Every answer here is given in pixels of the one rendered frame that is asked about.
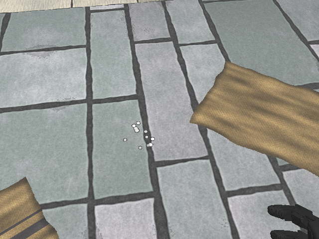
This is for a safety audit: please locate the right robot hand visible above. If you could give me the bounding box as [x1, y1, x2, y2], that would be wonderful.
[267, 204, 319, 239]

